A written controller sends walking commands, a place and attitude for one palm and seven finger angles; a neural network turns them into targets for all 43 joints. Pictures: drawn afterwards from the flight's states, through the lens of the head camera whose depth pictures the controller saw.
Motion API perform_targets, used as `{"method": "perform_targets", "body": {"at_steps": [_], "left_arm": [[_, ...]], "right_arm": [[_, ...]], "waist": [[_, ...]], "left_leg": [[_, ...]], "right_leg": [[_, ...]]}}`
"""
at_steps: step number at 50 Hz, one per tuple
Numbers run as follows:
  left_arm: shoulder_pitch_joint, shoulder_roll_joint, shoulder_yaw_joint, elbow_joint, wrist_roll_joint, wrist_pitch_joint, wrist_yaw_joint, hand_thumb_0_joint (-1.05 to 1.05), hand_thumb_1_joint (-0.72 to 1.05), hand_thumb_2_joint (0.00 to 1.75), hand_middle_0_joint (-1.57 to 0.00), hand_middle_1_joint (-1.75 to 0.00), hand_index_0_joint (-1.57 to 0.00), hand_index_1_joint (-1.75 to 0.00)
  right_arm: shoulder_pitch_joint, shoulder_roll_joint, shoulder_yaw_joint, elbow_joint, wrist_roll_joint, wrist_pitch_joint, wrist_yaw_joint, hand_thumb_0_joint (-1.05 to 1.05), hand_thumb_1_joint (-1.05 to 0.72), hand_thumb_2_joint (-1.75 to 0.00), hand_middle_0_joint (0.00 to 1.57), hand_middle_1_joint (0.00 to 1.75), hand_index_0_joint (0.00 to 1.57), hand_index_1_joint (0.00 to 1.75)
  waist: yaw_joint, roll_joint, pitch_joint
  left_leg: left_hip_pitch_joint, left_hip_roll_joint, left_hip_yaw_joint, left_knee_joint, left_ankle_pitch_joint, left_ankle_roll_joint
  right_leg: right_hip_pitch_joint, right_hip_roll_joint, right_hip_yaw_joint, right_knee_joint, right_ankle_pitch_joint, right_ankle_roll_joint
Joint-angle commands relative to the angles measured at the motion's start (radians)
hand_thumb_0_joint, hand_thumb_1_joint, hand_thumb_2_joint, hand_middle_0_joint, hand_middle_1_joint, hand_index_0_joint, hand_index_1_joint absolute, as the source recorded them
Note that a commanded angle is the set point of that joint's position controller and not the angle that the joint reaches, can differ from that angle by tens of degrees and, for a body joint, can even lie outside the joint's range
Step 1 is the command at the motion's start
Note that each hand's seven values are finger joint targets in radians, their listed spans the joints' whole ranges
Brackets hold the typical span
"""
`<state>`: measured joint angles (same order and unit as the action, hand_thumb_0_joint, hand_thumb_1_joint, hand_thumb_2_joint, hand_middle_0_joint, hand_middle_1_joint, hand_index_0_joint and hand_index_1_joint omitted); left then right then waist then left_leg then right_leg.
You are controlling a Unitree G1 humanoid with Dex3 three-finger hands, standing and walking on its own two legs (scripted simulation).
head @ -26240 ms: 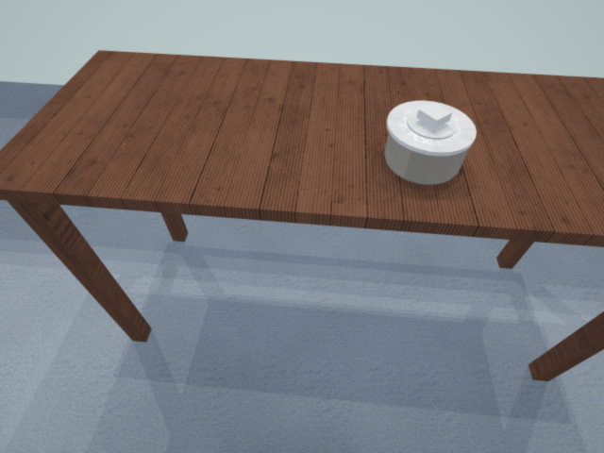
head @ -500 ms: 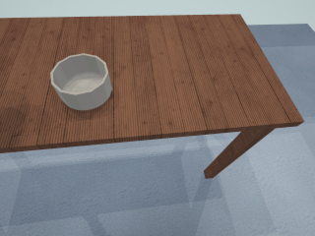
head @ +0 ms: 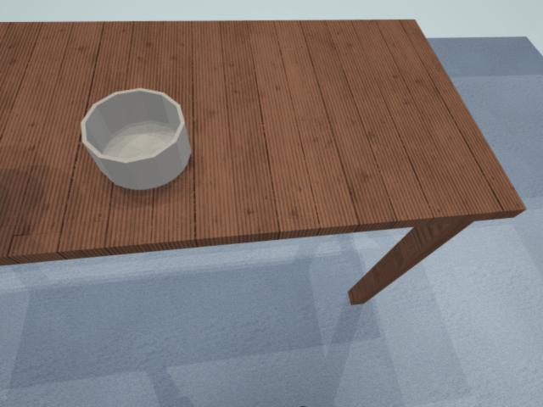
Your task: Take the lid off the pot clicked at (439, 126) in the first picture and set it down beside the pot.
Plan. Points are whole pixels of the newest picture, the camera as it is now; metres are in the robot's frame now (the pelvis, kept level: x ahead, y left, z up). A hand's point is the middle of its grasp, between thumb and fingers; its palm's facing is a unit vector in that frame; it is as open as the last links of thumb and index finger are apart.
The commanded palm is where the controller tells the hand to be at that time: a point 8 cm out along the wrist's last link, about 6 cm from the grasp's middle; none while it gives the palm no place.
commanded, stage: lower the lid onto the table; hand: left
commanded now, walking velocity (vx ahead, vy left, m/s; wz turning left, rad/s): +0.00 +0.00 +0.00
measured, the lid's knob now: out of the picture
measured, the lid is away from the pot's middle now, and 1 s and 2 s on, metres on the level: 0.22 0.25 0.25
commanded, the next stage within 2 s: open the fingers wide in 1.94 s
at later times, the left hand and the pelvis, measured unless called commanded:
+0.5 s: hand out of the picture +0.47 +0.37 +0.18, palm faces -0.33 -0.37 -0.87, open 6.8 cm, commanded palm +0.56 +0.39 +0.26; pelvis -0.01 +0.00 +0.00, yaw +0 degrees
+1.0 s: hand out of the picture +0.46 +0.39 +0.14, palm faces -0.41 -0.35 -0.85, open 6.8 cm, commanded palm +0.56 +0.40 +0.22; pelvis -0.01 +0.01 -0.01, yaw -1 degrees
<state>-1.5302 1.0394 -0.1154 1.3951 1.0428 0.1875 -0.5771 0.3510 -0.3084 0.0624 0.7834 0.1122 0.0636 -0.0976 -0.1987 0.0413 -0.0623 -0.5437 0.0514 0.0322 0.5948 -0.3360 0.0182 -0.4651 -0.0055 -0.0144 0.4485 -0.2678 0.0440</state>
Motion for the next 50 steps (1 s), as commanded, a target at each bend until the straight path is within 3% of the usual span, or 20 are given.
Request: {"method": "perform_targets", "body": {"at_steps": [1, 3, 5, 8, 9, 11, 13, 17, 18, 20, 23, 26, 29, 33, 34, 36, 38, 39, 42, 50], "left_arm": [[-0.493, 0.253, 0.013, -0.23, 0.025, -0.01, 0.067, 0.0, 0.68, 0.74, -0.88, -1.14, -0.95, -1.13], [-0.446, 0.223, -0.01, -0.213, 0.012, -0.016, 0.064, 0.0, 0.68, 0.74, -0.88, -1.14, -0.95, -1.13], [-0.485, 0.287, 0.031, -0.23, 0.025, -0.015, 0.074, 0.0, 0.68, 0.74, -0.88, -1.14, -0.95, -1.13], [-0.522, 0.211, -0.019, -0.3, 0.005, -0.02, 0.071, 0.0, 0.68, 0.74, -0.88, -1.14, -0.95, -1.13], [-0.546, 0.278, 0.038, -0.306, 0.017, -0.018, 0.078, 0.0, 0.68, 0.74, -0.88, -1.14, -0.95, -1.13], [-0.516, 0.292, 0.045, -0.27, 0.023, -0.02, 0.08, 0.0, 0.68, 0.74, -0.88, -1.14, -0.95, -1.13], [-0.497, 0.237, 0.003, -0.269, 0.007, -0.022, 0.074, 0.0, 0.68, 0.74, -0.88, -1.14, -0.95, -1.13], [-0.464, 0.246, 0.014, -0.213, 0.014, -0.019, 0.082, 0.0, 0.68, 0.74, -0.88, -1.14, -0.95, -1.13], [-0.455, 0.221, -0.004, -0.244, 0.003, -0.026, 0.077, 0.0, 0.68, 0.74, -0.88, -1.14, -0.95, -1.13], [-0.477, 0.299, 0.048, -0.236, 0.023, -0.023, 0.088, 0.0, 0.68, 0.74, -0.88, -1.14, -0.95, -1.13], [-0.425, 0.244, 0.006, -0.223, 0.005, -0.033, 0.082, 0.0, 0.68, 0.74, -0.88, -1.14, -0.95, -1.13], [-0.41, 0.263, 0.024, -0.206, 0.008, -0.036, 0.087, 0.0, 0.68, 0.74, -0.88, -1.14, -0.95, -1.13], [-0.458, 0.331, 0.071, -0.279, 0.011, -0.046, 0.096, 0.0, 0.68, 0.74, -0.88, -1.14, -0.95, -1.13], [-0.423, 0.281, 0.039, -0.271, -0.005, -0.058, 0.093, 0.0, 0.68, 0.74, -0.88, -1.14, -0.95, -1.13], [-0.413, 0.327, 0.076, -0.244, 0.01, -0.056, 0.1, 0.0, 0.68, 0.74, -0.88, -1.14, -0.95, -1.13], [-0.356, 0.289, 0.046, -0.196, 0.002, -0.062, 0.096, 0.0, 0.68, 0.74, -0.88, -1.14, -0.95, -1.13], [-0.354, 0.257, 0.021, -0.229, -0.012, -0.072, 0.092, 0.0, 0.68, 0.74, -0.88, -1.14, -0.95, -1.13], [-0.372, 0.296, 0.054, -0.247, -0.003, -0.072, 0.099, 0.0, 0.68, 0.74, -0.88, -1.14, -0.95, -1.13], [-0.345, 0.293, 0.05, -0.228, -0.006, -0.082, 0.096, 0.0, 0.68, 0.74, -0.88, -1.14, -0.95, -1.13], [-0.384, 0.304, 0.074, -0.297, -0.017, -0.103, 0.099, 0.0, 0.68, 0.74, -0.88, -1.14, -0.95, -1.13]], "right_arm": [[0.176, -0.196, -0.06, -0.022, -0.005, 0.003, -0.015, 0.0, -0.9, -0.9, 0.2, 0.3, 0.2, 0.3], [0.175, -0.195, -0.055, -0.026, -0.003, 0.005, -0.016, 0.0, -0.9, -0.9, 0.2, 0.3, 0.2, 0.3], [0.183, -0.203, -0.057, -0.022, -0.007, 0.014, -0.015, 0.0, -0.9, -0.9, 0.2, 0.3, 0.2, 0.3], [0.184, -0.196, -0.062, -0.022, -0.004, 0.005, -0.02, 0.0, -0.9, -0.9, 0.2, 0.3, 0.2, 0.3], [0.199, -0.203, -0.067, -0.011, -0.014, 0.006, -0.018, 0.0, -0.9, -0.9, 0.2, 0.3, 0.2, 0.3], [0.207, -0.2, -0.065, -0.013, -0.01, 0.002, -0.021, 0.0, -0.9, -0.9, 0.2, 0.3, 0.2, 0.3], [0.205, -0.195, -0.063, -0.011, -0.005, -0.003, -0.025, 0.0, -0.9, -0.9, 0.2, 0.3, 0.2, 0.3], [0.208, -0.199, -0.061, -0.009, -0.009, 0.003, -0.02, 0.0, -0.9, -0.9, 0.2, 0.3, 0.2, 0.3], [0.2, -0.197, -0.058, -0.011, -0.008, 0.002, -0.024, 0.0, -0.9, -0.9, 0.2, 0.3, 0.2, 0.3], [0.209, -0.202, -0.06, -0.011, -0.013, 0.008, -0.022, 0.0, -0.9, -0.9, 0.2, 0.3, 0.2, 0.3], [0.201, -0.196, -0.055, -0.019, -0.005, 0.007, -0.026, 0.0, -0.9, -0.9, 0.2, 0.3, 0.2, 0.3], [0.196, -0.203, -0.053, -0.023, -0.007, 0.015, -0.027, 0.0, -0.9, -0.9, 0.2, 0.3, 0.2, 0.3], [0.196, -0.207, -0.057, -0.025, -0.01, 0.015, -0.034, 0.0, -0.9, -0.9, 0.2, 0.3, 0.2, 0.3], [0.202, -0.2, -0.054, -0.025, -0.005, 0.005, -0.04, 0.0, -0.9, -0.9, 0.2, 0.3, 0.2, 0.3], [0.208, -0.205, -0.058, -0.022, -0.01, 0.008, -0.039, 0.0, -0.9, -0.9, 0.2, 0.3, 0.2, 0.3], [0.197, -0.204, -0.052, -0.03, -0.003, 0.011, -0.041, 0.0, -0.9, -0.9, 0.2, 0.3, 0.2, 0.3], [0.18, -0.202, -0.048, -0.033, -0.001, 0.01, -0.043, 0.0, -0.9, -0.9, 0.2, 0.3, 0.2, 0.3], [0.19, -0.209, -0.054, -0.028, -0.007, 0.015, -0.041, 0.0, -0.9, -0.9, 0.2, 0.3, 0.2, 0.3], [0.182, -0.206, -0.05, -0.035, -0.003, 0.014, -0.048, 0.0, -0.9, -0.9, 0.2, 0.3, 0.2, 0.3], [0.2, -0.207, -0.062, -0.021, -0.003, 0.004, -0.059, 0.0, -0.9, -0.9, 0.2, 0.3, 0.2, 0.3]], "waist": [[0.007, 0.195, -0.46], [0.011, 0.195, -0.443], [0.011, 0.205, -0.468], [0.008, 0.296, -0.504], [0.01, 0.284, -0.535], [-0.001, 0.236, -0.527], [-0.003, 0.258, -0.526], [-0.007, 0.238, -0.469], [-0.001, 0.259, -0.479], [-0.002, 0.238, -0.501], [-0.002, 0.248, -0.466], [-0.003, 0.221, -0.431], [0.004, 0.256, -0.512], [0.002, 0.268, -0.505], [-0.003, 0.224, -0.506], [-0.009, 0.179, -0.437], [0.004, 0.242, -0.44], [0.002, 0.255, -0.463], [-0.004, 0.212, -0.434], [-0.007, 0.286, -0.524]], "left_leg": [[0.417, -0.037, -0.007, 0.042, 0.75, 0.031], [0.408, -0.035, -0.004, 0.038, 0.774, 0.026], [0.406, -0.035, -0.011, 0.045, 0.749, 0.027], [0.483, -0.027, -0.015, 0.053, 0.84, 0.014], [0.508, -0.023, -0.026, 0.07, 0.866, 0.015], [0.475, -0.029, -0.022, 0.074, 0.825, 0.025], [0.477, -0.028, -0.016, 0.071, 0.847, 0.02], [0.416, -0.032, -0.017, 0.063, 0.721, 0.025], [0.432, -0.028, -0.012, 0.066, 0.783, 0.023], [0.417, -0.031, -0.016, 0.078, 0.755, 0.029], [0.4, -0.032, -0.009, 0.071, 0.749, 0.025], [0.355, -0.033, -0.008, 0.062, 0.64, 0.03], [0.396, -0.03, -0.013, 0.077, 0.682, 0.03], [0.416, -0.026, -0.016, 0.085, 0.738, 0.025], [0.399, -0.025, -0.018, 0.092, 0.693, 0.03], [0.32, -0.035, -0.007, 0.075, 0.577, 0.035], [0.333, -0.032, -0.002, 0.07, 0.6, 0.031], [0.352, -0.027, -0.008, 0.08, 0.603, 0.028], [0.305, -0.034, -0.002, 0.075, 0.529, 0.035], [0.414, -0.016, -0.024, 0.117, 0.703, 0.023]], "right_leg": [[0.077, 0.079, -0.051, 0.016, 0.439, -0.013], [0.075, 0.077, -0.056, 0.02, 0.452, -0.018], [0.078, 0.08, -0.051, 0.023, 0.437, -0.015], [0.036, 0.081, -0.062, 0.026, 0.433, -0.022], [0.037, 0.086, -0.059, 0.031, 0.435, -0.016], [0.04, 0.088, -0.057, 0.031, 0.431, -0.011], [0.038, 0.086, -0.062, 0.037, 0.442, -0.015], [0.013, 0.088, -0.058, 0.028, 0.38, -0.015], [0.02, 0.086, -0.062, 0.039, 0.412, -0.019], [0.035, 0.086, -0.054, 0.044, 0.414, -0.013], [0.026, 0.085, -0.059, 0.046, 0.411, -0.016], [0.014, 0.086, -0.056, 0.043, 0.363, -0.017], [0.03, 0.083, -0.052, 0.058, 0.381, -0.015], [0.002, 0.087, -0.061, 0.066, 0.378, -0.018], [0.004, 0.088, -0.055, 0.065, 0.365, -0.01], [0.003, 0.086, -0.055, 0.062, 0.336, -0.013], [-0.003, 0.083, -0.055, 0.068, 0.335, -0.022], [-0.016, 0.084, -0.053, 0.07, 0.328, -0.018], [-0.01, 0.085, -0.052, 0.07, 0.308, -0.019], [-0.074, 0.09, -0.059, 0.095, 0.323, -0.014]]}}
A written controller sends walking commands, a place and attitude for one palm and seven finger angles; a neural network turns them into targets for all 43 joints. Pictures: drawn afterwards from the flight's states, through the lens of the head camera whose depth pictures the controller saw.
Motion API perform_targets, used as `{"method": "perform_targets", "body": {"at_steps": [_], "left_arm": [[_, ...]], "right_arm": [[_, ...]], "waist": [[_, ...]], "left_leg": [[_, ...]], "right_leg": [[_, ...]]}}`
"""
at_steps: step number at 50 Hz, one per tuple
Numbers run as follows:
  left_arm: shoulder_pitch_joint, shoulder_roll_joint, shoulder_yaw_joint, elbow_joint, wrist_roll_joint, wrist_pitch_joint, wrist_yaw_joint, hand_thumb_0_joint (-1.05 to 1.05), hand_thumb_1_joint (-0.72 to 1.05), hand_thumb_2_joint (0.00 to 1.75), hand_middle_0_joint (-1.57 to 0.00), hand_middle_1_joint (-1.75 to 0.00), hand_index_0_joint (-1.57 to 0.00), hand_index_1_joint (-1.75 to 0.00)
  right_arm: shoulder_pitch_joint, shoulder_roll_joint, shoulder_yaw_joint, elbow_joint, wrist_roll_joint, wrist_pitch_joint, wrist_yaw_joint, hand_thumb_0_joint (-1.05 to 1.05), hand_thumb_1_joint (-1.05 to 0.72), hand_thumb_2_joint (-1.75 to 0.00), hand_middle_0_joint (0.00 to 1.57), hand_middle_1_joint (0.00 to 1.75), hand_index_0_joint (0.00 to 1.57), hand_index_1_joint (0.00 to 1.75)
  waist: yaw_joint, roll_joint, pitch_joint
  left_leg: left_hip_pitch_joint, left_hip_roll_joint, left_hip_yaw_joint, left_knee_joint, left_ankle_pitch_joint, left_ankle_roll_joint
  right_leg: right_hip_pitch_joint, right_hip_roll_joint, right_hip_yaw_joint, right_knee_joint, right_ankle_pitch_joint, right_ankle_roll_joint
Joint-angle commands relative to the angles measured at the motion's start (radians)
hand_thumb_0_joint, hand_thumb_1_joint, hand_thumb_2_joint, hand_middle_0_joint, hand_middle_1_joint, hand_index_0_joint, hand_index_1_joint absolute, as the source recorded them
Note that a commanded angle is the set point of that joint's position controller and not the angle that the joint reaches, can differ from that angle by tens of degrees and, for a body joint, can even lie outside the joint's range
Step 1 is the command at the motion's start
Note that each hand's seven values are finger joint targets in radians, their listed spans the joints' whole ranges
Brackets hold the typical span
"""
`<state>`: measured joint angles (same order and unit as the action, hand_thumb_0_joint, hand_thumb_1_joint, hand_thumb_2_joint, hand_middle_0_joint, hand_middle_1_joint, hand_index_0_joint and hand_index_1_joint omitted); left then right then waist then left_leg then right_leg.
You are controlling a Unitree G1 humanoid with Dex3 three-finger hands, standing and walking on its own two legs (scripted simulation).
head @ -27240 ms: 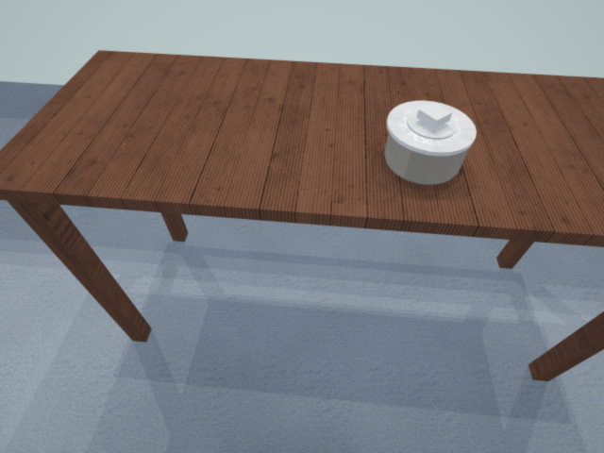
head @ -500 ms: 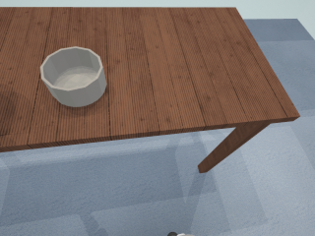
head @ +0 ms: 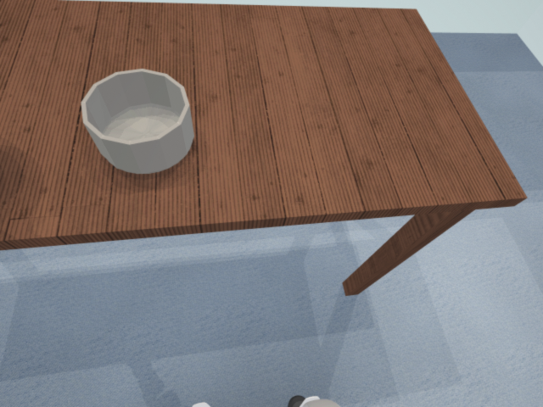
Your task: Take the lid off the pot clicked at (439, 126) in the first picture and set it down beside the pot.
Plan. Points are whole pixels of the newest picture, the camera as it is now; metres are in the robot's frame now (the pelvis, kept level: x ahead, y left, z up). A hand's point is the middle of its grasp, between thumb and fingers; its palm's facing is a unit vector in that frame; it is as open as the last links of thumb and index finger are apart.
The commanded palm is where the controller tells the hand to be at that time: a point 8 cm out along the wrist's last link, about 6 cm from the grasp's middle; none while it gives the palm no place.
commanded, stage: lower the lid onto the table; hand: left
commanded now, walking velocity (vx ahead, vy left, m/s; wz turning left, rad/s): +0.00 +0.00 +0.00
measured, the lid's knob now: out of the picture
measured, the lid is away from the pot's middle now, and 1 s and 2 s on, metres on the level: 0.25 0.25 0.25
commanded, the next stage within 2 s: open the fingers wide in 0.94 s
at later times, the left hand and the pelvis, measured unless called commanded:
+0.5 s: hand out of the picture +0.47 +0.38 +0.12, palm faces -0.43 -0.33 -0.84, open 6.8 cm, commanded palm +0.57 +0.39 +0.20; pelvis -0.01 +0.01 -0.01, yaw +0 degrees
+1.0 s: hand out of the picture +0.47 +0.38 +0.09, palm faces -0.46 -0.32 -0.83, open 6.8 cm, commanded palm +0.58 +0.40 +0.16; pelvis -0.01 +0.01 -0.02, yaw -1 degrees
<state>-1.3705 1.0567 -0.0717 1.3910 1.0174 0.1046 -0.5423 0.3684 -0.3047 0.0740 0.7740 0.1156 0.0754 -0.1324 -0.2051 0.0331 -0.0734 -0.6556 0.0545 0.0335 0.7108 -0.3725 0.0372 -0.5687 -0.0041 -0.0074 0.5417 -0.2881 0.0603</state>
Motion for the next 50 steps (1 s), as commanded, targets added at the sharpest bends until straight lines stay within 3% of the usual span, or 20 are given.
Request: {"method": "perform_targets", "body": {"at_steps": [1, 3, 7, 8, 13, 16, 18, 19, 22, 23, 24, 25, 29, 32, 35, 39, 42, 44, 45, 50], "left_arm": [[-0.544, 0.277, 0.028, -0.303, 0.003, -0.022, 0.064, 0.0, 0.68, 0.74, -0.88, -1.14, -0.95, -1.13], [-0.527, 0.238, 0.003, -0.304, -0.003, -0.026, 0.061, 0.0, 0.68, 0.74, -0.88, -1.14, -0.95, -1.13], [-0.448, 0.268, 0.027, -0.206, 0.009, -0.029, 0.067, 0.0, 0.68, 0.74, -0.88, -1.14, -0.95, -1.13], [-0.45, 0.264, 0.017, -0.238, 0.006, -0.04, 0.067, 0.0, 0.68, 0.74, -0.88, -1.14, -0.95, -1.13], [-0.501, 0.272, 0.033, -0.297, 0.007, -0.047, 0.074, 0.0, 0.68, 0.74, -0.88, -1.14, -0.95, -1.13], [-0.503, 0.302, 0.056, -0.268, 0.017, -0.045, 0.08, 0.0, 0.68, 0.74, -0.88, -1.14, -0.95, -1.13], [-0.479, 0.251, 0.021, -0.275, 0.004, -0.057, 0.076, 0.0, 0.68, 0.74, -0.88, -1.14, -0.95, -1.13], [-0.482, 0.308, 0.064, -0.267, 0.015, -0.056, 0.085, 0.0, 0.68, 0.74, -0.88, -1.14, -0.95, -1.13], [-0.452, 0.286, 0.045, -0.235, 0.013, -0.059, 0.084, 0.0, 0.68, 0.74, -0.88, -1.14, -0.95, -1.13], [-0.46, 0.273, 0.032, -0.272, 0.005, -0.068, 0.084, 0.0, 0.68, 0.74, -0.88, -1.14, -0.95, -1.13], [-0.489, 0.321, 0.069, -0.291, 0.014, -0.066, 0.092, 0.0, 0.68, 0.74, -0.88, -1.14, -0.95, -1.13], [-0.483, 0.274, 0.034, -0.258, 0.016, -0.063, 0.089, 0.0, 0.68, 0.74, -0.88, -1.14, -0.95, -1.13], [-0.453, 0.319, 0.068, -0.261, 0.011, -0.073, 0.089, 0.0, 0.68, 0.74, -0.88, -1.14, -0.95, -1.13], [-0.423, 0.282, 0.039, -0.237, 0.005, -0.079, 0.088, 0.0, 0.68, 0.74, -0.88, -1.14, -0.95, -1.13], [-0.445, 0.308, 0.058, -0.269, 0.009, -0.087, 0.096, 0.0, 0.68, 0.74, -0.88, -1.14, -0.95, -1.13], [-0.429, 0.351, 0.089, -0.273, 0.009, -0.098, 0.1, 0.0, 0.68, 0.74, -0.88, -1.14, -0.95, -1.13], [-0.387, 0.317, 0.061, -0.224, 0.007, -0.1, 0.098, 0.0, 0.68, 0.74, -0.88, -1.14, -0.95, -1.13], [-0.416, 0.374, 0.1, -0.276, 0.009, -0.106, 0.104, 0.0, 0.68, 0.74, -0.88, -1.14, -0.95, -1.13], [-0.385, 0.339, 0.073, -0.225, 0.014, -0.106, 0.104, 0.0, 0.68, 0.74, -0.88, -1.14, -0.95, -1.13], [-0.391, 0.353, 0.083, -0.245, 0.011, -0.109, 0.104, 0.0, 0.68, 0.74, -0.88, -1.14, -0.95, -1.13]], "right_arm": [[0.187, -0.21, -0.075, -0.01, -0.006, -0.008, -0.024, 0.0, -0.9, -0.9, 0.2, 0.3, 0.2, 0.3], [0.184, -0.205, -0.073, -0.007, -0.007, -0.011, -0.022, 0.0, -0.9, -0.9, 0.2, 0.3, 0.2, 0.3], [0.173, -0.209, -0.064, -0.021, -0.008, 0.003, -0.018, 0.0, -0.9, -0.9, 0.2, 0.3, 0.2, 0.3], [0.159, -0.207, -0.057, -0.024, -0.008, 0.004, -0.022, 0.0, -0.9, -0.9, 0.2, 0.3, 0.2, 0.3], [0.176, -0.206, -0.068, -0.022, -0.011, 0.008, -0.022, 0.0, -0.9, -0.9, 0.2, 0.3, 0.2, 0.3], [0.193, -0.21, -0.072, -0.021, -0.013, 0.01, -0.022, 0.0, -0.9, -0.9, 0.2, 0.3, 0.2, 0.3], [0.18, -0.204, -0.067, -0.022, -0.009, 0.004, -0.025, 0.0, -0.9, -0.9, 0.2, 0.3, 0.2, 0.3], [0.191, -0.211, -0.07, -0.018, -0.015, 0.01, -0.023, 0.0, -0.9, -0.9, 0.2, 0.3, 0.2, 0.3], [0.181, -0.21, -0.066, -0.024, -0.009, 0.012, -0.025, 0.0, -0.9, -0.9, 0.2, 0.3, 0.2, 0.3], [0.174, -0.206, -0.06, -0.022, -0.008, 0.01, -0.029, 0.0, -0.9, -0.9, 0.2, 0.3, 0.2, 0.3], [0.186, -0.212, -0.067, -0.018, -0.013, 0.014, -0.026, 0.0, -0.9, -0.9, 0.2, 0.3, 0.2, 0.3], [0.191, -0.207, -0.067, -0.018, -0.011, 0.011, -0.026, 0.0, -0.9, -0.9, 0.2, 0.3, 0.2, 0.3], [0.184, -0.21, -0.063, -0.021, -0.01, 0.014, -0.03, 0.0, -0.9, -0.9, 0.2, 0.3, 0.2, 0.3], [0.174, -0.209, -0.06, -0.028, -0.005, 0.012, -0.033, 0.0, -0.9, -0.9, 0.2, 0.3, 0.2, 0.3], [0.181, -0.209, -0.062, -0.024, -0.006, 0.013, -0.035, 0.0, -0.9, -0.9, 0.2, 0.3, 0.2, 0.3], [0.181, -0.21, -0.062, -0.026, -0.006, 0.013, -0.04, 0.0, -0.9, -0.9, 0.2, 0.3, 0.2, 0.3], [0.175, -0.207, -0.057, -0.035, -0.002, 0.014, -0.041, 0.0, -0.9, -0.9, 0.2, 0.3, 0.2, 0.3], [0.172, -0.213, -0.059, -0.028, -0.005, 0.019, -0.042, 0.0, -0.9, -0.9, 0.2, 0.3, 0.2, 0.3], [0.171, -0.206, -0.053, -0.038, -0.003, 0.018, -0.043, 0.0, -0.9, -0.9, 0.2, 0.3, 0.2, 0.3], [0.176, -0.208, -0.055, -0.034, -0.005, 0.025, -0.041, 0.0, -0.9, -0.9, 0.2, 0.3, 0.2, 0.3]], "waist": [[-0.003, 0.286, -0.511], [0.005, 0.338, -0.511], [-0.001, 0.221, -0.429], [0.014, 0.268, -0.436], [0.012, 0.322, -0.497], [-0.003, 0.271, -0.505], [0.001, 0.294, -0.5], [0.001, 0.29, -0.508], [-0.007, 0.26, -0.468], [0.003, 0.298, -0.488], [0.002, 0.31, -0.511], [-0.007, 0.328, -0.501], [-0.003, 0.277, -0.496], [-0.009, 0.257, -0.455], [-0.005, 0.31, -0.489], [-0.004, 0.282, -0.522], [-0.014, 0.246, -0.485], [-0.003, 0.29, -0.515], [-0.009, 0.284, -0.491], [-0.011, 0.295, -0.502]], "left_leg": [[0.528, -0.019, -0.031, 0.004, 0.76, 0.001], [0.56, -0.015, -0.032, 0.017, 0.848, -0.012], [0.435, -0.022, -0.023, 0.008, 0.667, 0.006], [0.439, -0.024, -0.021, 0.007, 0.706, 0.001], [0.509, -0.014, -0.038, 0.03, 0.803, -0.012], [0.482, -0.015, -0.045, 0.033, 0.734, -0.004], [0.479, -0.015, -0.036, 0.029, 0.729, -0.004], [0.479, -0.012, -0.043, 0.037, 0.724, -0.006], [0.42, -0.02, -0.032, 0.029, 0.617, 0.002], [0.442, -0.015, -0.031, 0.029, 0.673, -0.003], [0.459, -0.014, -0.04, 0.039, 0.682, -0.005], [0.463, -0.015, -0.04, 0.04, 0.687, -0.006], [0.426, -0.016, -0.035, 0.044, 0.643, -0.001], [0.376, -0.022, -0.026, 0.032, 0.553, 0.007], [0.417, -0.017, -0.035, 0.047, 0.626, -0.001], [0.403, -0.019, -0.029, 0.062, 0.615, 0.003], [0.356, -0.026, -0.021, 0.065, 0.574, 0.009], [0.385, -0.018, -0.028, 0.073, 0.621, 0.002], [0.368, -0.026, -0.025, 0.08, 0.62, 0.004], [0.385, -0.016, -0.035, 0.097, 0.683, 0.0]], "right_leg": [[0.025, 0.09, -0.07, 0.002, 0.349, -0.032], [-0.002, 0.094, -0.078, 0.015, 0.356, -0.036], [0.019, 0.091, -0.069, 0.013, 0.325, -0.034], [0.021, 0.09, -0.072, 0.025, 0.331, -0.04], [-0.016, 0.095, -0.076, 0.037, 0.333, -0.039], [-0.016, 0.096, -0.072, 0.035, 0.313, -0.032], [-0.025, 0.095, -0.077, 0.044, 0.302, -0.036], [-0.031, 0.095, -0.074, 0.046, 0.3, -0.034], [-0.031, 0.092, -0.068, 0.041, 0.275, -0.036], [-0.029, 0.093, -0.073, 0.053, 0.285, -0.039], [-0.038, 0.095, -0.069, 0.053, 0.287, -0.037], [-0.058, 0.095, -0.071, 0.051, 0.283, -0.039], [-0.038, 0.096, -0.067, 0.059, 0.277, -0.034], [-0.041, 0.092, -0.066, 0.058, 0.257, -0.04], [-0.065, 0.093, -0.067, 0.069, 0.267, -0.041], [-0.044, 0.093, -0.06, 0.082, 0.277, -0.034], [-0.044, 0.092, -0.058, 0.084, 0.278, -0.035], [-0.049, 0.092, -0.058, 0.094, 0.286, -0.034], [-0.063, 0.093, -0.06, 0.097, 0.283, -0.037], [-0.08, 0.096, -0.063, 0.11, 0.302, -0.034]]}}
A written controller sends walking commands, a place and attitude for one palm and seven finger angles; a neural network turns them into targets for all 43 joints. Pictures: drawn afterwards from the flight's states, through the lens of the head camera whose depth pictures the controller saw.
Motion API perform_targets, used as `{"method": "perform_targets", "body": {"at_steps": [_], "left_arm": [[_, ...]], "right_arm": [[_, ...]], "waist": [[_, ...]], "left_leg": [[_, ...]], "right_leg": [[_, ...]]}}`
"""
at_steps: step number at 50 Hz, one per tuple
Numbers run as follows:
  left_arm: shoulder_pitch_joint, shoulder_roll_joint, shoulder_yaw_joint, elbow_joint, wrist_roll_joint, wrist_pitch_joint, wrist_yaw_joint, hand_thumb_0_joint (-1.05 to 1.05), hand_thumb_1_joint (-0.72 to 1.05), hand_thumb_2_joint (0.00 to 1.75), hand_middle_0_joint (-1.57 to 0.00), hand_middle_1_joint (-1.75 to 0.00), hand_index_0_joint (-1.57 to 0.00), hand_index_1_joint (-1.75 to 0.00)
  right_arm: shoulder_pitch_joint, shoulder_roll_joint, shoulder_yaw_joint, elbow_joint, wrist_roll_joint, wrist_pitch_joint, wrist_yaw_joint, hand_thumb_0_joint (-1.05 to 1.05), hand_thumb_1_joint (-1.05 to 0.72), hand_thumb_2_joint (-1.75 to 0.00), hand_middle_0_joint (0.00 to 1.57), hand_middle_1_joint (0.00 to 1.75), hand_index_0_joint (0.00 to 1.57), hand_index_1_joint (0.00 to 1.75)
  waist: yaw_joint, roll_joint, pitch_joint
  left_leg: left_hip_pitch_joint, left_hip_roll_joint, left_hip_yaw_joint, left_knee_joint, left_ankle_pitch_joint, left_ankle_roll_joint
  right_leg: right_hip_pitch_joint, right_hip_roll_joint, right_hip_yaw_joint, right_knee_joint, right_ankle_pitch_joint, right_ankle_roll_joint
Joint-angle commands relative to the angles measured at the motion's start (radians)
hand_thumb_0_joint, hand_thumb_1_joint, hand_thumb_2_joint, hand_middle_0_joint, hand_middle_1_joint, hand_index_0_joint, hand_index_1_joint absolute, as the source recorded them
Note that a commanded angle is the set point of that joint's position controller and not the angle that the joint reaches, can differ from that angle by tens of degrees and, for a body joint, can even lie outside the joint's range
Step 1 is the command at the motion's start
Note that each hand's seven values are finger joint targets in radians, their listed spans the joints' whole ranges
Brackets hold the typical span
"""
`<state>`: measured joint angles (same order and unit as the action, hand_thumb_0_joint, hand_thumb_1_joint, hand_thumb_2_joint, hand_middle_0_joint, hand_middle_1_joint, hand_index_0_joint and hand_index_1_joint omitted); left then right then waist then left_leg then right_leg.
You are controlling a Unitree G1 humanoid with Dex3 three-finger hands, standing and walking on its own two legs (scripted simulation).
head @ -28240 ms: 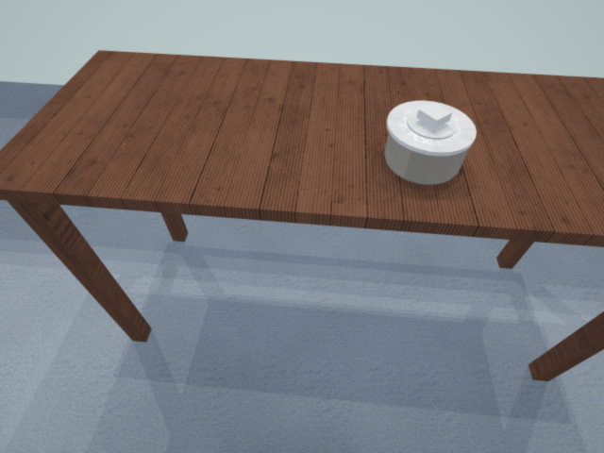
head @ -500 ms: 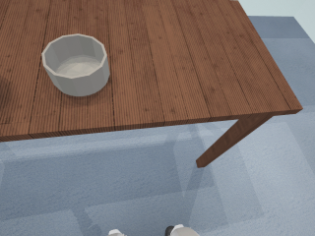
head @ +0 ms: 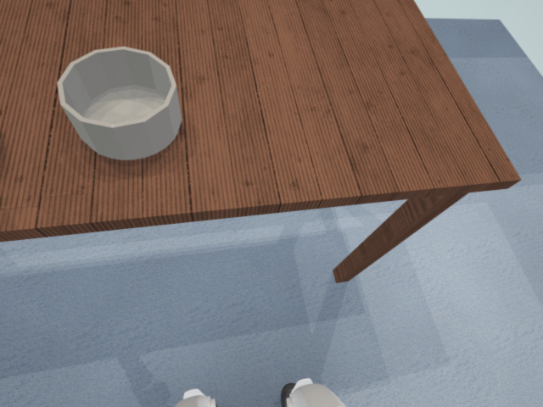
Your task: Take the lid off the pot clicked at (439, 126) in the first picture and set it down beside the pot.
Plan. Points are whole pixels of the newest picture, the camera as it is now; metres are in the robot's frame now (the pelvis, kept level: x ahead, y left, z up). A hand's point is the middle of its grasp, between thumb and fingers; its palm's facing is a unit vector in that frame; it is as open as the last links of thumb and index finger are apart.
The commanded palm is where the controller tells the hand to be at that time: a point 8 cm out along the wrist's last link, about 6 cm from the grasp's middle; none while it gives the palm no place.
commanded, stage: open the fingers wide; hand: left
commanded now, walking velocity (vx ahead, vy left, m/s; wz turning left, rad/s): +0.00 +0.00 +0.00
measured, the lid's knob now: out of the picture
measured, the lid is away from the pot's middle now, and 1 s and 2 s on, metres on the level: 0.25 0.25 0.25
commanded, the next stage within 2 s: raise the empty hand in 1.14 s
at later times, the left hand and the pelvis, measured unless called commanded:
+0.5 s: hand out of the picture +0.44 +0.37 +0.11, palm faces -0.42 -0.22 -0.88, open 6.8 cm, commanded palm +0.49 +0.37 +0.18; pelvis -0.01 -0.01 +0.00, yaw +2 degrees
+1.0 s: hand out of the picture +0.46 +0.37 +0.12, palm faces -0.41 -0.20 -0.89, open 10.5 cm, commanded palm +0.49 +0.38 +0.18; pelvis -0.01 -0.01 +0.00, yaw +1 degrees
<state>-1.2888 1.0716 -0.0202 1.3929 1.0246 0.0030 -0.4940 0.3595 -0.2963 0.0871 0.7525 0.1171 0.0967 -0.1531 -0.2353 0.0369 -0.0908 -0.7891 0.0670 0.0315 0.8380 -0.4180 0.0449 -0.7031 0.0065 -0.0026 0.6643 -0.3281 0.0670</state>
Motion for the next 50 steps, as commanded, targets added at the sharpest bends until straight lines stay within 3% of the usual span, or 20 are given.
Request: {"method": "perform_targets", "body": {"at_steps": [1, 2, 4, 7, 9, 11, 13, 14, 15, 17, 21, 23, 27, 30, 33, 36, 38, 42, 44, 50], "left_arm": [[-0.463, 0.335, 0.031, -0.244, 0.002, -0.008, 0.055, 0.0, 0.68, 0.74, -0.88, -1.14, -0.95, -1.13], [-0.224, 0.209, 0.088, -0.298, -0.013, 0.009, 0.066, 0.0, 0.68, 0.74, -0.88, -1.14, -0.95, -1.13], [-0.222, 0.281, 0.17, -0.475, -0.001, -0.038, 0.086, 0.0, 0.66, 0.71, -0.84, -1.14, -0.92, -1.12], [-0.305, 0.334, 0.204, -0.452, -0.005, -0.036, 0.097, 0.0, 0.63, 0.66, -0.79, -1.14, -0.86, -1.12], [-0.346, 0.327, 0.179, -0.452, -0.005, -0.044, 0.111, 0.0, 0.6, 0.62, -0.76, -1.13, -0.83, -1.12], [-0.307, 0.21, 0.088, -0.383, -0.005, -0.044, 0.113, 0.0, 0.58, 0.59, -0.73, -1.13, -0.79, -1.11], [-0.316, 0.217, 0.092, -0.43, -0.002, -0.057, 0.11, 0.0, 0.55, 0.58, -0.7, -1.12, -0.76, -1.11], [-0.345, 0.277, 0.136, -0.468, 0.008, -0.058, 0.118, 0.0, 0.53, 0.58, -0.69, -1.11, -0.74, -1.1], [-0.346, 0.25, 0.123, -0.474, 0.011, -0.059, 0.119, 0.0, 0.52, 0.57, -0.67, -1.11, -0.72, -1.1], [-0.332, 0.196, 0.088, -0.423, 0.0, -0.058, 0.112, 0.0, 0.49, 0.57, -0.64, -1.1, -0.69, -1.09], [-0.323, 0.184, 0.069, -0.383, -0.013, -0.061, 0.11, 0.0, 0.42, 0.56, -0.59, -1.08, -0.63, -1.07], [-0.334, 0.182, 0.062, -0.395, -0.014, -0.073, 0.111, 0.0, 0.38, 0.55, -0.56, -1.07, -0.6, -1.06], [-0.285, 0.157, 0.032, -0.3, -0.007, -0.067, 0.112, 0.0, 0.31, 0.55, -0.51, -1.04, -0.54, -1.03], [-0.287, 0.173, 0.028, -0.296, 0.002, -0.071, 0.114, 0.0, 0.25, 0.56, -0.47, -1.01, -0.49, -1.01], [-0.324, 0.181, 0.028, -0.347, -0.005, -0.081, 0.11, 0.0, 0.19, 0.57, -0.44, -0.98, -0.45, -0.98], [-0.324, 0.265, 0.087, -0.337, 0.002, -0.081, 0.115, 0.0, 0.13, 0.58, -0.4, -0.95, -0.41, -0.95], [-0.328, 0.225, 0.058, -0.346, -0.009, -0.088, 0.108, 0.0, 0.09, 0.58, -0.38, -0.94, -0.38, -0.94], [-0.287, 0.241, 0.056, -0.276, 0.005, -0.079, 0.109, 0.0, 0.02, 0.59, -0.33, -0.9, -0.33, -0.9], [-0.319, 0.273, 0.083, -0.328, 0.011, -0.082, 0.113, 0.0, 0.01, 0.6, -0.33, -0.89, -0.33, -0.89], [-0.302, 0.281, 0.112, -0.328, 0.016, -0.082, 0.108, 0.0, 0.0, 0.62, -0.34, -0.88, -0.34, -0.88]], "right_arm": [[0.189, -0.216, -0.069, -0.014, -0.007, 0.006, -0.02, 0.0, -0.9, -0.9, 0.2, 0.3, 0.2, 0.3], [0.182, -0.176, -0.103, -0.077, -0.017, 0.019, 0.021, 0.0, -0.9, -0.9, 0.2, 0.3, 0.2, 0.3], [0.171, -0.19, -0.117, -0.07, -0.045, 0.044, 0.037, 0.0, -0.9, -0.9, 0.2, 0.3, 0.2, 0.3], [0.147, -0.193, -0.118, -0.074, -0.036, 0.076, 0.035, 0.0, -0.9, -0.9, 0.2, 0.3, 0.2, 0.3], [0.134, -0.191, -0.112, -0.075, -0.029, 0.076, 0.025, 0.0, -0.9, -0.9, 0.2, 0.3, 0.2, 0.3], [0.146, -0.189, -0.107, -0.055, -0.03, 0.073, 0.026, 0.0, -0.9, -0.9, 0.2, 0.3, 0.2, 0.3], [0.138, -0.184, -0.107, -0.056, -0.033, 0.077, 0.029, 0.0, -0.9, -0.9, 0.2, 0.3, 0.2, 0.3], [0.137, -0.188, -0.112, -0.055, -0.039, 0.08, 0.032, 0.0, -0.9, -0.9, 0.2, 0.3, 0.2, 0.3], [0.134, -0.18, -0.114, -0.065, -0.04, 0.078, 0.033, 0.0, -0.9, -0.9, 0.2, 0.3, 0.2, 0.3], [0.124, -0.177, -0.113, -0.063, -0.036, 0.074, 0.032, 0.0, -0.9, -0.9, 0.2, 0.3, 0.2, 0.3], [0.111, -0.185, -0.108, -0.061, -0.028, 0.069, 0.023, 0.0, -0.9, -0.9, 0.2, 0.3, 0.2, 0.3], [0.096, -0.182, -0.101, -0.062, -0.025, 0.067, 0.018, 0.0, -0.9, -0.9, 0.2, 0.3, 0.2, 0.3], [0.088, -0.185, -0.095, -0.067, -0.018, 0.064, 0.018, 0.0, -0.9, -0.9, 0.2, 0.3, 0.2, 0.3], [0.084, -0.187, -0.089, -0.072, -0.014, 0.064, 0.011, 0.0, -0.9, -0.9, 0.2, 0.3, 0.2, 0.3], [0.085, -0.186, -0.088, -0.068, -0.013, 0.06, 0.006, 0.0, -0.9, -0.9, 0.2, 0.3, 0.2, 0.3], [0.102, -0.192, -0.093, -0.069, -0.014, 0.062, 0.003, 0.0, -0.9, -0.9, 0.2, 0.3, 0.2, 0.3], [0.096, -0.187, -0.09, -0.064, -0.01, 0.058, -0.001, 0.0, -0.9, -0.9, 0.2, 0.3, 0.2, 0.3], [0.108, -0.192, -0.085, -0.064, -0.008, 0.061, 0.001, 0.0, -0.9, -0.9, 0.2, 0.3, 0.2, 0.3], [0.118, -0.193, -0.093, -0.059, -0.014, 0.066, 0.002, 0.0, -0.9, -0.9, 0.2, 0.3, 0.2, 0.3], [0.138, -0.19, -0.103, -0.06, -0.018, 0.078, 0.009, 0.0, -0.9, -0.9, 0.2, 0.3, 0.2, 0.3]], "waist": [[0.018, 0.284, -0.484], [0.108, 0.303, -0.568], [0.124, 0.396, -0.661], [0.075, 0.222, -0.558], [0.062, 0.234, -0.516], [0.044, 0.259, -0.391], [0.064, 0.315, -0.438], [0.077, 0.364, -0.505], [0.072, 0.371, -0.532], [0.053, 0.299, -0.498], [0.039, 0.204, -0.433], [0.051, 0.229, -0.427], [0.041, 0.159, -0.348], [0.046, 0.144, -0.361], [0.056, 0.177, -0.402], [0.053, 0.148, -0.442], [0.054, 0.153, -0.435], [0.049, 0.132, -0.366], [0.06, 0.21, -0.433], [0.06, 0.207, -0.485]], "left_leg": [[0.514, -0.03, -0.035, -0.028, 0.725, -0.007], [0.597, -0.043, -0.063, -0.03, 0.894, -0.022], [0.751, -0.014, -0.09, -0.004, 1.156, -0.066], [0.585, -0.037, -0.06, -0.033, 0.809, -0.003], [0.544, -0.048, -0.054, -0.062, 0.689, 0.006], [0.556, -0.036, -0.064, -0.063, 0.749, -0.007], [0.619, -0.028, -0.067, -0.054, 0.835, -0.02], [0.66, -0.026, -0.074, -0.048, 0.861, -0.029], [0.683, -0.029, -0.077, -0.044, 0.879, -0.031], [0.636, -0.035, -0.07, -0.047, 0.796, -0.016], [0.552, -0.041, -0.06, -0.068, 0.64, 0.001], [0.539, -0.046, -0.054, -0.078, 0.617, 0.001], [0.448, -0.052, -0.044, -0.092, 0.464, 0.005], [0.407, -0.06, -0.033, -0.096, 0.397, 0.007], [0.431, -0.058, -0.03, -0.098, 0.424, 0.008], [0.413, -0.064, -0.028, -0.088, 0.415, 0.011], [0.417, -0.062, -0.024, -0.093, 0.434, 0.013], [0.36, -0.066, -0.021, -0.093, 0.385, 0.011], [0.434, -0.056, -0.026, -0.081, 0.478, 0.004], [0.49, -0.053, -0.038, -0.056, 0.628, 0.005]], "right_leg": [[0.05, 0.087, -0.069, -0.013, 0.337, -0.041], [0.08, 0.086, -0.098, 0.0, 0.364, -0.063], [0.023, 0.091, -0.099, 0.005, 0.374, -0.068], [0.09, 0.085, -0.069, -0.043, 0.334, -0.049], [0.101, 0.08, -0.065, -0.055, 0.303, -0.054], [0.006, 0.088, -0.09, -0.053, 0.287, -0.066], [-0.005, 0.09, -0.093, -0.044, 0.278, -0.069], [0.007, 0.089, -0.085, -0.04, 0.282, -0.07], [0.006, 0.089, -0.084, -0.041, 0.289, -0.071], [0.02, 0.088, -0.082, -0.05, 0.285, -0.065], [0.038, 0.083, -0.081, -0.052, 0.254, -0.063], [0.044, 0.08, -0.082, -0.046, 0.239, -0.068], [0.047, 0.077, -0.077, -0.051, 0.195, -0.07], [0.071, 0.073, -0.071, -0.041, 0.186, -0.072], [0.087, 0.071, -0.069, -0.035, 0.197, -0.074], [0.124, 0.072, -0.06, -0.034, 0.229, -0.069], [0.12, 0.071, -0.064, -0.033, 0.228, -0.068], [0.1, 0.074, -0.062, -0.036, 0.212, -0.071], [0.088, 0.074, -0.06, -0.03, 0.23, -0.071], [0.081, 0.081, -0.066, -0.023, 0.29, -0.066]]}}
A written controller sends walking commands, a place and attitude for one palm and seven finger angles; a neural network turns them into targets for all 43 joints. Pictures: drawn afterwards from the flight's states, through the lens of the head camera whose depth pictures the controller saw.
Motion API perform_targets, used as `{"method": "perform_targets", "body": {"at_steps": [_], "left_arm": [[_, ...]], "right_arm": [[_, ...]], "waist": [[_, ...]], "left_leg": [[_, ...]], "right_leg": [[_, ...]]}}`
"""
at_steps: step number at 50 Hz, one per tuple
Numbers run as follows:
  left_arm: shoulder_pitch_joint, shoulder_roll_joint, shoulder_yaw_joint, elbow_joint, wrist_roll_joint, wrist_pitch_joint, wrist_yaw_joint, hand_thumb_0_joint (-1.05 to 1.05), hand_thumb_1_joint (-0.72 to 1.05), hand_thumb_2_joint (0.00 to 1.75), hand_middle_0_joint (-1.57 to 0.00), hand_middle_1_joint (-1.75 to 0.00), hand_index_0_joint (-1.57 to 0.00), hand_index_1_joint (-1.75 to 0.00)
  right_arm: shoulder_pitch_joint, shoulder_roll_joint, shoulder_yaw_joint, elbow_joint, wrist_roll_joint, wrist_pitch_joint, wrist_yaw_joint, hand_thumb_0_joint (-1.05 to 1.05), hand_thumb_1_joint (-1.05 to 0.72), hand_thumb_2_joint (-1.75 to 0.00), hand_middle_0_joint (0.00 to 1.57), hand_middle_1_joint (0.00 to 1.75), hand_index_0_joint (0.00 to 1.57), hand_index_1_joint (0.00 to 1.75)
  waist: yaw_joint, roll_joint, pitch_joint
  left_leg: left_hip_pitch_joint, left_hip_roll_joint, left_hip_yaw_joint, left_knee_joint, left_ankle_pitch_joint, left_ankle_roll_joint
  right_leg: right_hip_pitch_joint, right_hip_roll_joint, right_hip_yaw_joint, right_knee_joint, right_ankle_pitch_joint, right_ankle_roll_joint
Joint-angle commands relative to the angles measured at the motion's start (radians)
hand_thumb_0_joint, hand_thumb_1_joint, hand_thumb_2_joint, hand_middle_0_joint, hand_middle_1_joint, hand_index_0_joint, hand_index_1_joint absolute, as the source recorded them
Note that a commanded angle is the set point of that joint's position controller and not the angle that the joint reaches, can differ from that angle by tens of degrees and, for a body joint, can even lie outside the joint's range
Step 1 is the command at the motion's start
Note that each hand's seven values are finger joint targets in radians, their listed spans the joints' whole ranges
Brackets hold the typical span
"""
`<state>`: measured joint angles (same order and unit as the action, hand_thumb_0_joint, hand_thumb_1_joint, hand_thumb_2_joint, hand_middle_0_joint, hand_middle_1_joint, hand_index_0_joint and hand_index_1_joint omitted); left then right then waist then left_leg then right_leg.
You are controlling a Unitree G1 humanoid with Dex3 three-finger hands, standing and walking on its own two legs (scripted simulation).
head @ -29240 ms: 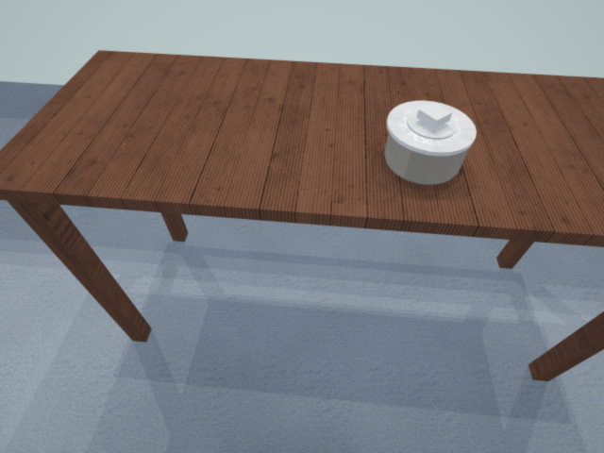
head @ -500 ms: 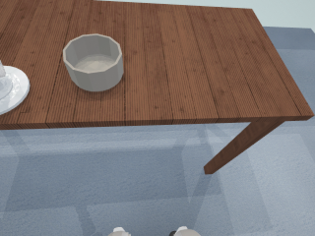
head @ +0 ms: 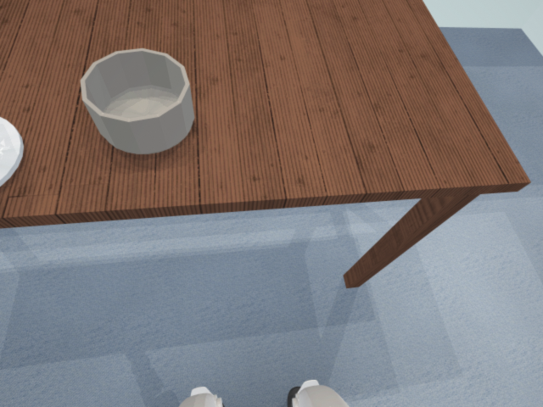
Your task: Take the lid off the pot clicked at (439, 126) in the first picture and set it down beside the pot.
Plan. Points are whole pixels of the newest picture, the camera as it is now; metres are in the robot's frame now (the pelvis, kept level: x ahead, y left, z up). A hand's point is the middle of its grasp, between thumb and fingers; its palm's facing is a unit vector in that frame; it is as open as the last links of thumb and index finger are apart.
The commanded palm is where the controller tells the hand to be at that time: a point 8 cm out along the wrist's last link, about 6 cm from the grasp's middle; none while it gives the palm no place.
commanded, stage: open the fingers wide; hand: left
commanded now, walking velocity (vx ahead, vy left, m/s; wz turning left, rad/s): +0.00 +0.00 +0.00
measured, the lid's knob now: out of the picture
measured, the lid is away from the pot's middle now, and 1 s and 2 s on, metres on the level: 0.25 0.25 0.25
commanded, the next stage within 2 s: raise the empty hand in 0.14 s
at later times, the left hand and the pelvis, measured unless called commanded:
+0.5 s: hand out of the picture +0.47 +0.38 +0.14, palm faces -0.37 -0.21 -0.90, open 11.0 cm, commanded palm +0.51 +0.37 +0.21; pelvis +0.01 +0.01 +0.00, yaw +0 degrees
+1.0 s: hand out of the picture +0.47 +0.37 +0.20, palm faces -0.32 -0.21 -0.92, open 11.0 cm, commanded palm +0.51 +0.37 +0.26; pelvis +0.01 +0.00 +0.01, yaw +1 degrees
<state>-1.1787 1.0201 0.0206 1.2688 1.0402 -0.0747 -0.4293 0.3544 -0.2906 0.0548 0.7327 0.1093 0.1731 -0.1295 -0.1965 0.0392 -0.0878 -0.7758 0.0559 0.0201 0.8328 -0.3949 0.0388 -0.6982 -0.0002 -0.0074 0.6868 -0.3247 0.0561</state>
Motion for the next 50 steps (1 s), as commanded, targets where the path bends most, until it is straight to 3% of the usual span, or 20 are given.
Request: {"method": "perform_targets", "body": {"at_steps": [1, 3, 7, 8, 9, 13, 14, 17, 18, 21, 25, 27, 33, 34, 37, 42, 43, 45, 49, 50], "left_arm": [[-0.401, 0.338, 0.08, -0.216, -0.007, -0.002, 0.042, 0.0, 0.0, 0.63, -0.34, -0.87, -0.34, -0.87], [-0.396, 0.29, 0.052, -0.23, -0.012, -0.009, 0.034, 0.0, 0.0, 0.63, -0.34, -0.87, -0.34, -0.87], [-0.364, 0.285, 0.052, -0.19, -0.007, 0.005, 0.033, 0.0, -0.01, 0.65, -0.35, -0.86, -0.35, -0.86], [-0.381, 0.253, 0.025, -0.223, -0.013, -0.004, 0.03, 0.0, -0.01, 0.65, -0.35, -0.86, -0.35, -0.86], [-0.393, 0.292, 0.054, -0.226, -0.009, 0.002, 0.035, 0.0, -0.02, 0.65, -0.35, -0.86, -0.35, -0.86], [-0.409, 0.286, 0.06, -0.278, -0.018, -0.009, 0.033, 0.0, -0.02, 0.66, -0.35, -0.85, -0.35, -0.85], [-0.437, 0.33, 0.089, -0.294, -0.014, -0.005, 0.037, 0.0, -0.02, 0.66, -0.35, -0.85, -0.35, -0.85], [-0.454, 0.29, 0.06, -0.269, -0.015, 0.002, 0.032, 0.0, -0.02, 0.66, -0.35, -0.85, -0.35, -0.85], [-0.473, 0.274, 0.045, -0.309, -0.024, -0.005, 0.029, 0.0, -0.02, 0.66, -0.35, -0.85, -0.35, -0.85], [-0.419, 0.262, 0.035, -0.213, -0.016, 0.013, 0.027, 0.0, -0.02, 0.66, -0.35, -0.85, -0.35, -0.85], [-0.456, 0.252, 0.023, -0.247, -0.007, 0.023, 0.023, 0.0, -0.02, 0.66, -0.35, -0.85, -0.35, -0.85], [-0.439, 0.239, 0.006, -0.2, -0.012, 0.033, 0.014, 0.0, -0.02, 0.66, -0.35, -0.85, -0.35, -0.85], [-0.515, 0.232, -0.008, -0.28, -0.022, 0.039, 0.005, 0.0, -0.02, 0.66, -0.35, -0.85, -0.35, -0.85], [-0.508, 0.27, 0.022, -0.256, -0.013, 0.044, 0.008, 0.0, -0.02, 0.66, -0.35, -0.85, -0.35, -0.85], [-0.467, 0.234, -0.02, -0.173, -0.012, 0.056, 0.0, 0.0, -0.02, 0.66, -0.35, -0.85, -0.35, -0.85], [-0.538, 0.248, -0.023, -0.239, -0.004, 0.066, -0.003, 0.0, -0.02, 0.66, -0.35, -0.85, -0.35, -0.85], [-0.568, 0.228, -0.038, -0.289, -0.015, 0.061, -0.007, 0.0, -0.02, 0.66, -0.35, -0.85, -0.35, -0.85], [-0.573, 0.26, -0.008, -0.265, -0.004, 0.071, -0.009, 0.0, -0.02, 0.66, -0.35, -0.85, -0.35, -0.85], [-0.531, 0.249, -0.021, -0.202, -0.008, 0.083, -0.02, 0.0, -0.02, 0.66, -0.35, -0.85, -0.35, -0.85], [-0.5, 0.216, -0.053, -0.152, -0.007, 0.089, -0.023, 0.0, -0.02, 0.66, -0.35, -0.85, -0.35, -0.85]], "right_arm": [[0.145, -0.198, -0.072, -0.041, -0.011, 0.006, -0.012, 0.0, -0.9, -0.9, 0.2, 0.3, 0.2, 0.3], [0.145, -0.192, -0.073, -0.041, -0.011, 0.01, -0.009, 0.0, -0.9, -0.9, 0.2, 0.3, 0.2, 0.3], [0.141, -0.195, -0.076, -0.049, -0.012, 0.022, 0.0, 0.0, -0.9, -0.9, 0.2, 0.3, 0.2, 0.3], [0.137, -0.192, -0.072, -0.048, -0.013, 0.021, -0.001, 0.0, -0.9, -0.9, 0.2, 0.3, 0.2, 0.3], [0.139, -0.197, -0.078, -0.046, -0.016, 0.025, 0.003, 0.0, -0.9, -0.9, 0.2, 0.3, 0.2, 0.3], [0.135, -0.189, -0.077, -0.052, -0.016, 0.025, 0.002, 0.0, -0.9, -0.9, 0.2, 0.3, 0.2, 0.3], [0.137, -0.195, -0.082, -0.048, -0.02, 0.029, 0.004, 0.0, -0.9, -0.9, 0.2, 0.3, 0.2, 0.3], [0.131, -0.191, -0.081, -0.046, -0.018, 0.025, 0.003, 0.0, -0.9, -0.9, 0.2, 0.3, 0.2, 0.3], [0.121, -0.188, -0.077, -0.046, -0.016, 0.022, 0.001, 0.0, -0.9, -0.9, 0.2, 0.3, 0.2, 0.3], [0.12, -0.189, -0.073, -0.052, -0.012, 0.021, 0.005, 0.0, -0.9, -0.9, 0.2, 0.3, 0.2, 0.3], [0.113, -0.186, -0.075, -0.056, -0.014, 0.022, 0.009, 0.0, -0.9, -0.9, 0.2, 0.3, 0.2, 0.3], [0.106, -0.189, -0.071, -0.057, -0.009, 0.021, 0.009, 0.0, -0.9, -0.9, 0.2, 0.3, 0.2, 0.3], [0.105, -0.189, -0.073, -0.051, -0.009, 0.011, 0.003, 0.0, -0.9, -0.9, 0.2, 0.3, 0.2, 0.3], [0.107, -0.192, -0.075, -0.051, -0.012, 0.011, 0.004, 0.0, -0.9, -0.9, 0.2, 0.3, 0.2, 0.3], [0.098, -0.19, -0.065, -0.054, -0.002, 0.008, 0.001, 0.0, -0.9, -0.9, 0.2, 0.3, 0.2, 0.3], [0.099, -0.194, -0.068, -0.049, -0.005, 0.002, 0.001, 0.0, -0.9, -0.9, 0.2, 0.3, 0.2, 0.3], [0.093, -0.19, -0.066, -0.046, -0.004, -0.003, 0.0, 0.0, -0.9, -0.9, 0.2, 0.3, 0.2, 0.3], [0.108, -0.193, -0.073, -0.043, -0.009, -0.006, 0.003, 0.0, -0.9, -0.9, 0.2, 0.3, 0.2, 0.3], [0.1, -0.196, -0.069, -0.038, -0.001, -0.007, 0.002, 0.0, -0.9, -0.9, 0.2, 0.3, 0.2, 0.3], [0.097, -0.193, -0.064, -0.042, 0.001, -0.009, 0.002, 0.0, -0.9, -0.9, 0.2, 0.3, 0.2, 0.3]], "waist": [[0.025, 0.195, -0.489], [0.026, 0.212, -0.482], [0.018, 0.173, -0.417], [0.025, 0.208, -0.424], [0.024, 0.211, -0.442], [0.031, 0.231, -0.489], [0.031, 0.246, -0.532], [0.017, 0.235, -0.485], [0.026, 0.279, -0.488], [0.018, 0.2, -0.408], [0.027, 0.233, -0.455], [0.017, 0.162, -0.389], [0.031, 0.2, -0.451], [0.031, 0.186, -0.458], [0.021, 0.117, -0.349], [0.03, 0.185, -0.389], [0.04, 0.235, -0.424], [0.034, 0.214, -0.455], [0.031, 0.143, -0.383], [0.027, 0.116, -0.327]], "left_leg": [[0.481, -0.039, -0.03, -0.051, 0.637, 0.008], [0.514, -0.036, -0.03, -0.049, 0.713, 0.005], [0.472, -0.037, -0.031, -0.054, 0.63, 0.005], [0.492, -0.036, -0.031, -0.061, 0.669, 0.003], [0.506, -0.03, -0.036, -0.058, 0.653, 0.0], [0.545, -0.033, -0.036, -0.052, 0.726, 0.003], [0.567, -0.028, -0.043, -0.052, 0.723, -0.001], [0.558, -0.031, -0.049, -0.059, 0.686, -0.002], [0.593, -0.025, -0.051, -0.062, 0.743, -0.009], [0.523, -0.032, -0.048, -0.071, 0.645, -0.002], [0.556, -0.032, -0.044, -0.078, 0.67, -0.002], [0.485, -0.038, -0.032, -0.094, 0.559, 0.006], [0.557, -0.035, -0.041, -0.115, 0.61, 0.005], [0.547, -0.035, -0.037, -0.114, 0.58, 0.006], [0.442, -0.05, -0.016, -0.136, 0.452, 0.015], [0.496, -0.046, -0.02, -0.155, 0.469, 0.012], [0.55, -0.038, -0.025, -0.154, 0.558, 0.008], [0.572, -0.039, -0.032, -0.146, 0.585, 0.008], [0.513, -0.043, -0.017, -0.162, 0.527, 0.013], [0.473, -0.049, -0.009, -0.17, 0.476, 0.016]], "right_leg": [[0.085, 0.088, -0.064, -0.044, 0.306, -0.056], [0.061, 0.091, -0.072, -0.042, 0.308, -0.056], [0.042, 0.092, -0.07, -0.056, 0.272, -0.056], [0.037, 0.093, -0.077, -0.05, 0.269, -0.06], [0.036, 0.092, -0.07, -0.053, 0.26, -0.058], [0.052, 0.093, -0.073, -0.049, 0.294, -0.058], [0.059, 0.092, -0.066, -0.051, 0.293, -0.055], [0.035, 0.093, -0.071, -0.067, 0.266, -0.056], [0.022, 0.093, -0.079, -0.063, 0.261, -0.059], [0.029, 0.095, -0.075, -0.076, 0.239, -0.059], [0.052, 0.091, -0.073, -0.077, 0.262, -0.061], [0.075, 0.088, -0.071, -0.091, 0.24, -0.058], [0.099, 0.086, -0.075, -0.099, 0.242, -0.062], [0.112, 0.085, -0.069, -0.102, 0.24, -0.058], [0.137, 0.082, -0.067, -0.118, 0.229, -0.06], [0.146, 0.079, -0.065, -0.131, 0.226, -0.066], [0.143, 0.078, -0.07, -0.126, 0.241, -0.067], [0.149, 0.081, -0.067, -0.133, 0.258, -0.062], [0.172, 0.078, -0.065, -0.146, 0.258, -0.058], [0.169, 0.079, -0.068, -0.151, 0.247, -0.06]]}}
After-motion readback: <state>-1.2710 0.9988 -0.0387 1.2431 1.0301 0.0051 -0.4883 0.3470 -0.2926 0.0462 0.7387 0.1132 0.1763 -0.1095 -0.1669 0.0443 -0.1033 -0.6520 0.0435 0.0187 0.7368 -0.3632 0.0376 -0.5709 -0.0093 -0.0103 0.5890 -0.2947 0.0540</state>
